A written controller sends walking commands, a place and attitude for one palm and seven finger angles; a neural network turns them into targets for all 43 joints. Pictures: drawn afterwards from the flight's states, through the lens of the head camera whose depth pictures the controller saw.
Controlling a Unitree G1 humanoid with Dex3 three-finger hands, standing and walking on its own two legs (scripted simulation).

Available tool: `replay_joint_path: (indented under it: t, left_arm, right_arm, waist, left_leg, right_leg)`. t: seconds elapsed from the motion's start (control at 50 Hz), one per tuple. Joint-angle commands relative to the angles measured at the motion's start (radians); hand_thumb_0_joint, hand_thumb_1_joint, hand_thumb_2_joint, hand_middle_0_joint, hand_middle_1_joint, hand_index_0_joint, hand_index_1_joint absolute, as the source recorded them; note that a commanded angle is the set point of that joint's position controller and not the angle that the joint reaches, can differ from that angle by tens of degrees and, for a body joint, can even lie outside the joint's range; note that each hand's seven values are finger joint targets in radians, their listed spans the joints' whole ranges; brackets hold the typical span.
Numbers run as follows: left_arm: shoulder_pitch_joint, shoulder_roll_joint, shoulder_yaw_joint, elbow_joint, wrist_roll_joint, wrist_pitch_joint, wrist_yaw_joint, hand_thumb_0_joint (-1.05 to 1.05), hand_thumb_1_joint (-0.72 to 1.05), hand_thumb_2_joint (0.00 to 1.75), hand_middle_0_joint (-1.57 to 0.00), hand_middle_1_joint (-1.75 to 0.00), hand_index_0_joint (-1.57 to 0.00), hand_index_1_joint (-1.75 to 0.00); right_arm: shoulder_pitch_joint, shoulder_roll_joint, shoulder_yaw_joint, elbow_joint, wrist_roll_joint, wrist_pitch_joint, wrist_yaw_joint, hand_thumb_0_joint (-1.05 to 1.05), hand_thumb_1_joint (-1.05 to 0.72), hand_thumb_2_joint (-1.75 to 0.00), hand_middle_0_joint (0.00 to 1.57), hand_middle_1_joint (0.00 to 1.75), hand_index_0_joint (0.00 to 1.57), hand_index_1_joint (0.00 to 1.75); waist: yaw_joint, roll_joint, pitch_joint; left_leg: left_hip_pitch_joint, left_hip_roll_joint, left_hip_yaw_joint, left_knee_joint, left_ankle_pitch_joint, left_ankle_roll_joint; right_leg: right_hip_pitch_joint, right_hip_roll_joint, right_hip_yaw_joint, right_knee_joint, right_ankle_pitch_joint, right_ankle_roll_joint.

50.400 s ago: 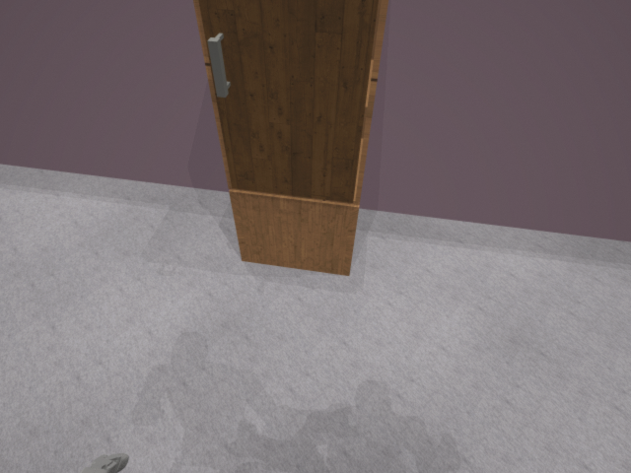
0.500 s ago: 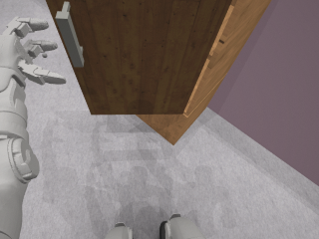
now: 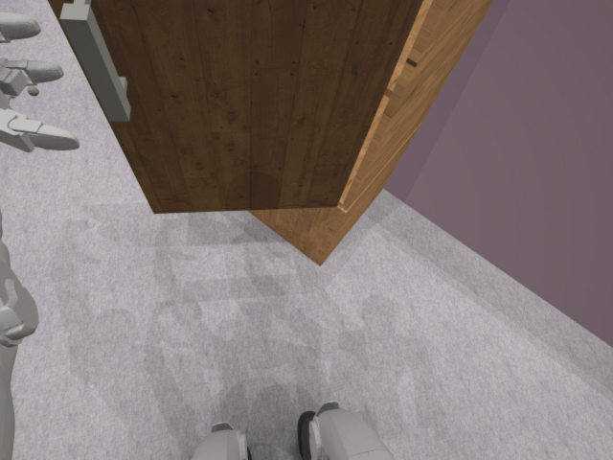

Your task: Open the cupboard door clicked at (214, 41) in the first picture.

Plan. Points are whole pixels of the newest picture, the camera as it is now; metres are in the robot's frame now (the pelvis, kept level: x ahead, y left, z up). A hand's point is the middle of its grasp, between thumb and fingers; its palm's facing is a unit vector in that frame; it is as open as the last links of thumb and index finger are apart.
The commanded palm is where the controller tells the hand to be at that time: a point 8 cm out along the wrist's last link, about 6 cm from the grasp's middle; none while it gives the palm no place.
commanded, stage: slide the fingers in behind the handle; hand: left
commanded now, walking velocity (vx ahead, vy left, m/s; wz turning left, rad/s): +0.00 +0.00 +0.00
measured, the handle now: (103, 57) +0.57 +0.18 +0.12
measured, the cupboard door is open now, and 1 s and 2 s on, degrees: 44 44 44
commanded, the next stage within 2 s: close the thumb around the handle in 1.54 s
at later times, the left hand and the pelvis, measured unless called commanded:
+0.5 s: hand (58, 100) +0.51 +0.22 +0.12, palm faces -0.01 -1.00 +0.01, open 14.0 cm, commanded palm +0.50 +0.26 +0.11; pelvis +0.01 +0.01 +0.00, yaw +1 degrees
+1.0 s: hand (106, 98) +0.51 +0.17 +0.12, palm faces -0.01 -1.00 -0.02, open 14.0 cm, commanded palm +0.50 +0.22 +0.11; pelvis -0.01 +0.00 +0.00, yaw +1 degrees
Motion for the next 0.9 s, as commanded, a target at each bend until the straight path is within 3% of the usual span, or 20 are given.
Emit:
replay_joint_path:
  t: [0.0,0.04,0.1,0.16,0.22,0.24,0.28,0.38,0.44,0.46,0.5,0.52,0.6,0.64,0.68,0.76,0.8,0.82,0.84,0.88]
  left_arm:
    - [-0.464,0.237,0.000,-0.276,-0.027,-0.054,-0.005,0.00,-0.50,0.30,-0.30,-1.20,-0.30,-1.20]
    - [-0.440,0.192,-0.013,-0.306,-0.037,-0.063,0.003,0.00,-0.50,0.30,-0.30,-1.20,-0.30,-1.20]
    - [-0.404,0.167,0.004,-0.278,-0.061,-0.063,0.010,0.00,-0.50,0.30,-0.30,-1.20,-0.30,-1.20]
    - [-0.353,0.142,-0.006,-0.274,-0.060,-0.047,0.019,0.00,-0.50,0.30,-0.30,-1.20,-0.30,-1.20]
    - [-0.322,0.134,-0.001,-0.326,-0.048,-0.056,0.042,0.00,-0.50,0.30,-0.30,-1.20,-0.30,-1.20]
    - [-0.299,0.137,0.007,-0.328,-0.046,-0.058,0.051,0.00,-0.50,0.30,-0.30,-1.20,-0.30,-1.20]
    - [-0.345,0.077,-0.032,-0.366,-0.056,-0.073,0.064,0.00,-0.50,0.30,-0.30,-1.20,-0.30,-1.20]
    - [-0.335,0.046,-0.031,-0.403,-0.068,-0.095,0.082,0.00,-0.50,0.30,-0.30,-1.20,-0.30,-1.20]
    - [-0.337,-0.002,-0.065,-0.338,-0.058,-0.083,0.092,0.00,-0.50,0.30,-0.30,-1.20,-0.30,-1.20]
    - [-0.344,0.027,-0.047,-0.323,-0.052,-0.080,0.098,0.00,-0.50,0.30,-0.30,-1.20,-0.30,-1.20]
    - [-0.359,0.029,-0.048,-0.307,-0.045,-0.079,0.108,0.00,-0.50,0.30,-0.30,-1.20,-0.30,-1.20]
    - [-0.388,-0.009,-0.085,-0.311,-0.041,-0.080,0.109,0.00,-0.50,0.30,-0.30,-1.20,-0.30,-1.20]
    - [-0.421,0.019,-0.060,-0.343,-0.037,-0.112,0.126,0.00,-0.50,0.30,-0.30,-1.20,-0.30,-1.20]
    - [-0.420,0.001,-0.066,-0.338,-0.042,-0.120,0.132,0.00,-0.50,0.30,-0.30,-1.20,-0.30,-1.20]
    - [-0.420,-0.035,-0.091,-0.305,-0.043,-0.119,0.137,0.00,-0.50,0.30,-0.30,-1.20,-0.30,-1.20]
    - [-0.429,-0.030,-0.099,-0.242,-0.022,-0.089,0.159,0.00,-0.50,0.30,-0.30,-1.20,-0.30,-1.20]
    - [-0.464,0.019,-0.069,-0.255,-0.011,-0.096,0.177,0.00,-0.50,0.30,-0.30,-1.20,-0.30,-1.20]
    - [-0.460,-0.015,-0.096,-0.236,-0.006,-0.093,0.179,0.00,-0.50,0.30,-0.30,-1.20,-0.30,-1.20]
    - [-0.474,0.000,-0.087,-0.240,-0.006,-0.097,0.182,0.00,-0.50,0.30,-0.30,-1.20,-0.30,-1.20]
    - [-0.494,0.018,-0.069,-0.295,-0.009,-0.122,0.183,0.00,-0.50,0.30,-0.30,-1.20,-0.30,-1.20]
  right_arm:
    - [0.183,-0.188,-0.081,-0.036,-0.010,-0.013,-0.010,0.00,-0.90,-0.90,0.20,0.30,0.20,0.30]
    - [0.187,-0.185,-0.086,-0.029,-0.015,-0.011,-0.004,0.00,-0.90,-0.90,0.20,0.30,0.20,0.30]
    - [0.193,-0.184,-0.091,-0.021,-0.017,-0.005,0.003,0.00,-0.90,-0.90,0.20,0.30,0.20,0.30]
    - [0.179,-0.180,-0.092,-0.036,-0.013,0.002,0.010,0.00,-0.90,-0.90,0.20,0.30,0.20,0.30]
    - [0.175,-0.172,-0.096,-0.047,-0.015,0.006,0.019,0.00,-0.90,-0.90,0.20,0.30,0.20,0.30]
    - [0.169,-0.171,-0.096,-0.052,-0.015,0.009,0.022,0.00,-0.90,-0.90,0.20,0.30,0.20,0.30]
    - [0.161,-0.162,-0.097,-0.054,-0.015,0.009,0.023,0.00,-0.90,-0.90,0.20,0.30,0.20,0.30]
    - [0.148,-0.159,-0.105,-0.054,-0.013,0.005,0.031,0.00,-0.90,-0.90,0.20,0.30,0.20,0.30]
    - [0.135,-0.156,-0.103,-0.038,-0.012,0.004,0.034,0.00,-0.90,-0.90,0.20,0.30,0.20,0.30]
    - [0.137,-0.159,-0.102,-0.037,-0.012,0.005,0.032,0.00,-0.90,-0.90,0.20,0.30,0.20,0.30]
    - [0.133,-0.158,-0.100,-0.038,-0.010,0.002,0.028,0.00,-0.90,-0.90,0.20,0.30,0.20,0.30]
    - [0.125,-0.154,-0.097,-0.038,-0.010,-0.003,0.029,0.00,-0.90,-0.90,0.20,0.30,0.20,0.30]
    - [0.124,-0.157,-0.099,-0.037,-0.015,-0.019,0.027,0.00,-0.90,-0.90,0.20,0.30,0.20,0.30]
    - [0.123,-0.154,-0.098,-0.033,-0.014,-0.024,0.029,0.00,-0.90,-0.90,0.20,0.30,0.20,0.30]
    - [0.125,-0.153,-0.096,-0.032,-0.014,-0.029,0.029,0.00,-0.90,-0.90,0.20,0.30,0.20,0.30]
    - [0.122,-0.162,-0.094,-0.031,-0.012,-0.035,0.027,0.00,-0.90,-0.90,0.20,0.30,0.20,0.30]
    - [0.127,-0.165,-0.091,-0.033,-0.016,-0.042,0.025,0.00,-0.90,-0.90,0.20,0.30,0.20,0.30]
    - [0.128,-0.161,-0.090,-0.033,-0.015,-0.044,0.026,0.00,-0.90,-0.90,0.20,0.30,0.20,0.30]
    - [0.129,-0.163,-0.090,-0.029,-0.017,-0.048,0.025,0.00,-0.90,-0.90,0.20,0.30,0.20,0.30]
    - [0.139,-0.163,-0.092,-0.036,-0.020,-0.055,0.025,0.00,-0.90,-0.90,0.20,0.30,0.20,0.30]
  waist:
    - [0.013,0.248,-0.516]
    - [0.013,0.259,-0.532]
    - [0.009,0.186,-0.514]
    - [0.025,0.168,-0.479]
    - [0.048,0.215,-0.514]
    - [0.056,0.197,-0.501]
    - [0.035,0.188,-0.477]
    - [0.046,0.177,-0.514]
    - [0.031,0.151,-0.451]
    - [0.030,0.116,-0.433]
    - [0.029,0.119,-0.432]
    - [0.020,0.138,-0.419]
    - [0.031,0.166,-0.470]
    - [0.029,0.150,-0.483]
    - [0.018,0.122,-0.446]
    - [0.010,0.099,-0.385]
    - [0.019,0.119,-0.409]
    - [0.007,0.110,-0.402]
    - [0.004,0.087,-0.393]
    - [0.015,0.111,-0.461]
  left_leg:
    - [0.392,0.008,-0.081,-0.106,0.491,-0.031]
    - [0.462,0.018,-0.093,-0.094,0.586,-0.046]
    - [0.459,0.024,-0.098,-0.084,0.649,-0.047]
    - [0.412,0.017,-0.085,-0.095,0.637,-0.040]
    - [0.467,0.022,-0.090,-0.088,0.751,-0.057]
    - [0.458,0.023,-0.088,-0.086,0.749,-0.057]
    - [0.472,0.024,-0.094,-0.089,0.756,-0.057]
    - [0.499,0.023,-0.098,-0.090,0.758,-0.060]
    - [0.462,0.020,-0.094,-0.094,0.677,-0.057]
    - [0.425,0.017,-0.092,-0.102,0.628,-0.050]
    - [0.413,0.012,-0.091,-0.108,0.596,-0.048]
    - [0.409,0.009,-0.090,-0.109,0.569,-0.047]
    - [0.438,0.008,-0.099,-0.108,0.550,-0.053]
    - [0.432,0.006,-0.097,-0.106,0.530,-0.051]
    - [0.408,0.004,-0.100,-0.112,0.485,-0.045]
    - [0.325,-0.004,-0.090,-0.129,0.344,-0.032]
    - [0.317,-0.009,-0.089,-0.132,0.330,-0.031]
    - [0.313,-0.009,-0.088,-0.130,0.315,-0.028]
    - [0.292,-0.008,-0.086,-0.128,0.297,-0.024]
    - [0.320,-0.011,-0.087,-0.123,0.331,-0.025]
  right_leg:
    - [0.211,0.009,0.027,-0.058,0.273,-0.012]
    - [0.174,0.012,0.016,-0.054,0.294,-0.014]
    - [0.181,0.018,0.012,-0.050,0.335,-0.012]
    - [0.221,0.013,0.013,-0.050,0.359,-0.013]
    - [0.218,0.013,0.010,-0.038,0.394,-0.015]
    - [0.224,0.014,0.011,-0.037,0.393,-0.015]
    - [0.210,0.015,0.007,-0.040,0.387,-0.015]
    - [0.228,0.015,0.009,-0.036,0.385,-0.016]
    - [0.195,0.012,0.008,-0.045,0.339,-0.010]
    - [0.214,0.011,0.009,-0.045,0.330,-0.011]
    - [0.216,0.007,0.013,-0.045,0.318,-0.012]
    - [0.202,0.005,0.013,-0.046,0.302,-0.012]
    - [0.200,0.003,0.017,-0.039,0.278,-0.017]
    - [0.207,0.005,0.017,-0.039,0.277,-0.017]
    - [0.196,0.005,0.012,-0.041,0.248,-0.017]
    - [0.184,-0.001,0.021,-0.055,0.178,-0.015]
    - [0.201,-0.005,0.026,-0.052,0.172,-0.015]
    - [0.191,-0.003,0.026,-0.054,0.164,-0.015]
    - [0.198,-0.004,0.030,-0.058,0.157,-0.013]
    - [0.233,-0.002,0.032,-0.047,0.189,-0.017]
